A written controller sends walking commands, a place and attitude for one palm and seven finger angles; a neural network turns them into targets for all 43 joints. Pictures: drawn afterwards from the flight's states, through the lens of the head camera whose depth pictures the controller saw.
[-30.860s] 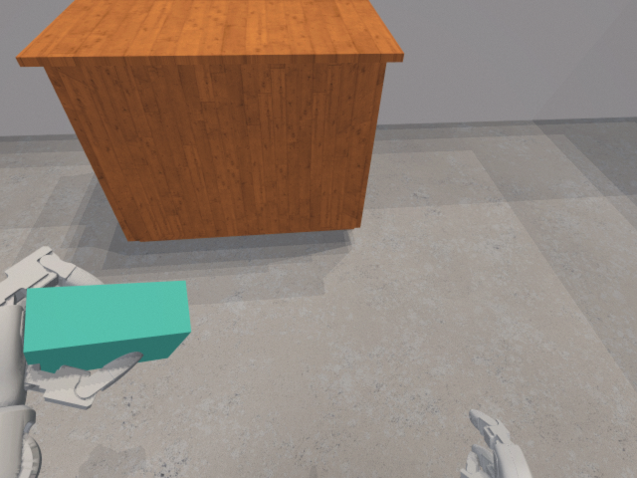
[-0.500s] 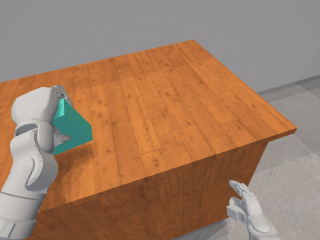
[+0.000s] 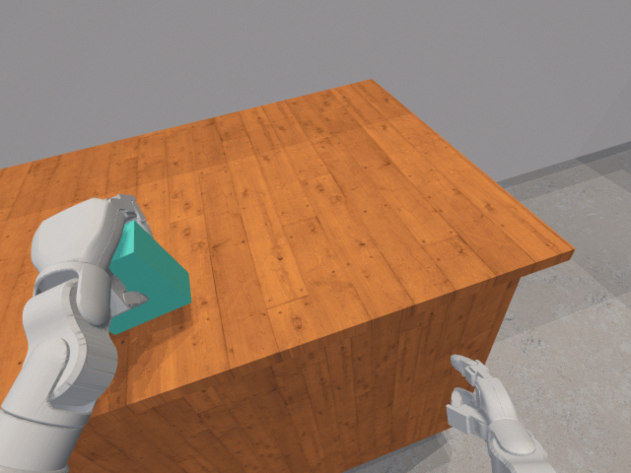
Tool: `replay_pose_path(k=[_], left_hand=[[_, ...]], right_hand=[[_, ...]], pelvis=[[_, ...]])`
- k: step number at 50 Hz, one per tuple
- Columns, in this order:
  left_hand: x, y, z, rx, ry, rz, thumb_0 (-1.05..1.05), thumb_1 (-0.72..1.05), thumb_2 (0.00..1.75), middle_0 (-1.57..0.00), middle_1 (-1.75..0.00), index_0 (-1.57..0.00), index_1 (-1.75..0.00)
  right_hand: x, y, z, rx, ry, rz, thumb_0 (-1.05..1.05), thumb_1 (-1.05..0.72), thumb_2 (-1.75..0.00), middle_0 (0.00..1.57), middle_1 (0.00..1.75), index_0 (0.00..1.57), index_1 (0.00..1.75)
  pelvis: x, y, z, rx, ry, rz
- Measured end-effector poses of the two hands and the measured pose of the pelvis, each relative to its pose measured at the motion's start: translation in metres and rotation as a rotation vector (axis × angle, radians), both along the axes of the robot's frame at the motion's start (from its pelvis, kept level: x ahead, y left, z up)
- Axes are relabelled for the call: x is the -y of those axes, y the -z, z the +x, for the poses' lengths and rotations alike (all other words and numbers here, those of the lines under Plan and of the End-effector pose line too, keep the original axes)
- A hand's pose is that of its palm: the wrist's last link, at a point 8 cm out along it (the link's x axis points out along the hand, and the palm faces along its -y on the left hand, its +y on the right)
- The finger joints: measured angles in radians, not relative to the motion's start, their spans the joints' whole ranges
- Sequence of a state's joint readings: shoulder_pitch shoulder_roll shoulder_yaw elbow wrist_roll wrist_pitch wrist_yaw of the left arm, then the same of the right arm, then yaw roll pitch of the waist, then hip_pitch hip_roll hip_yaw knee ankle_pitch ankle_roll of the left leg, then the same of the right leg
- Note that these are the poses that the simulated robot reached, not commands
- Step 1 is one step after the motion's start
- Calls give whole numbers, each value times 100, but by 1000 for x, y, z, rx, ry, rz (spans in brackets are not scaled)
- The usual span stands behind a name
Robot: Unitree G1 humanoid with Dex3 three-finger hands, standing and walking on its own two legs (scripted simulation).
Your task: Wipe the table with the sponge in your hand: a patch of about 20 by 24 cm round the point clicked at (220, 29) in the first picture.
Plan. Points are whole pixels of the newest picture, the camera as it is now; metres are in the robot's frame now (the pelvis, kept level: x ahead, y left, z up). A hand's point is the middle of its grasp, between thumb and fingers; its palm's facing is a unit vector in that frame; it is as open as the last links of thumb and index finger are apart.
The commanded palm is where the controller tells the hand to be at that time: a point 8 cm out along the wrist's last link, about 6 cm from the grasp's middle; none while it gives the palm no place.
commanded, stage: move the sponge above the wiping area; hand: left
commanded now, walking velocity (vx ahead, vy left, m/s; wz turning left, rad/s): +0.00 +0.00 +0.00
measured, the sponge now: (134, 289) +0.27 +0.28 +0.12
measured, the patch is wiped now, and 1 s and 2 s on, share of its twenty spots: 0.00 0.00 0.00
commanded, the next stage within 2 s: lower the sponge onto the table in 1.66 s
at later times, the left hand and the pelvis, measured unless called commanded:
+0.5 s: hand (128, 269) +0.27 +0.26 +0.17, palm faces +0.08 -0.06 -1.00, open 9.4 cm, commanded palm +0.22 +0.27 +0.25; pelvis -0.02 -0.02 +0.00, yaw +0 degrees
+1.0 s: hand (130, 267) +0.27 +0.26 +0.17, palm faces +0.08 -0.06 -0.99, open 9.4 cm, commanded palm +0.23 +0.28 +0.26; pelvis -0.02 -0.01 +0.00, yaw +1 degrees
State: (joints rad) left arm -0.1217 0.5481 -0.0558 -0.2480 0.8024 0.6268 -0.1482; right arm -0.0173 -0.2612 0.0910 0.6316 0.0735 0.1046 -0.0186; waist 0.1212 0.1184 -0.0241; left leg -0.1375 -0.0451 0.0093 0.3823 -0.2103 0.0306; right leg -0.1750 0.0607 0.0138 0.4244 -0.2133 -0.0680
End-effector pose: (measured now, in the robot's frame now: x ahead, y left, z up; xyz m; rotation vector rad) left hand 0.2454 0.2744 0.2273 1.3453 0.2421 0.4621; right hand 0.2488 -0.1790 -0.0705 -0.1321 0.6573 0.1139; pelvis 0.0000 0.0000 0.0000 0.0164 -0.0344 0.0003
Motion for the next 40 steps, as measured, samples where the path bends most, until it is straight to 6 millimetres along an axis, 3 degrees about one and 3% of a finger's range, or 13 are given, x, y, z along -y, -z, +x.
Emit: replay_pose_path(k=[3, 5, 11, 17, 28, 36, 40], left_hand=[[2, 21, -9, -77, 2, -11, 0, -46, 105, -80, -140, -81, -140], [6, 23, -15, -87, 22, 13, 0, -46, 105, -80, -140, -81, -140], [3, -1, -15, -19, 18, 136, 0, -46, 105, -81, -140, -82, -139], [-2, -20, -4, 6, -26, 108, 0, -46, 105, -80, -140, -81, -140], [22, 7, -4, -94, 79, 109, 0, -46, 105, -80, -140, -81, -140], [-4, -15, -10, 2, -8, 134, 0, -46, 105, -80, -140, -81, -139], [-14, -15, -8, -26, -49, 114, 0, -46, 105, -80, -140, -81, -140]], right_hand=[[11, 2, -3, -6, 3, -36, 2, -90, -90, 20, 30, 19, 30], [17, 3, -3, -1, 1, -65, 2, -90, -90, 20, 30, 19, 30], [23, 3, -6, 12, 0, -88, 2, -91, -90, 20, 30, 19, 30], [21, 1, -9, 40, 19, -37, 2, -91, -90, 20, 30, 19, 30], [32, 7, -25, 33, 38, -38, 2, -90, -90, 20, 30, 20, 30], [42, 13, -32, 2, 49, -70, 2, -90, -90, 20, 30, 20, 30], [41, 14, -31, 5, 61, -66, 2, -90, -90, 20, 30, 19, 30]], pelvis=[[3, 1, -2, 8, -5, 2], [6, 2, -4, 17, -8, 3], [12, 2, -9, 40, -21, 4], [16, 1, -15, 34, -21, 6], [19, 4, -19, 32, -3, 12], [20, 4, -21, 41, -8, 7], [18, 4, -22, 33, -15, 4]])
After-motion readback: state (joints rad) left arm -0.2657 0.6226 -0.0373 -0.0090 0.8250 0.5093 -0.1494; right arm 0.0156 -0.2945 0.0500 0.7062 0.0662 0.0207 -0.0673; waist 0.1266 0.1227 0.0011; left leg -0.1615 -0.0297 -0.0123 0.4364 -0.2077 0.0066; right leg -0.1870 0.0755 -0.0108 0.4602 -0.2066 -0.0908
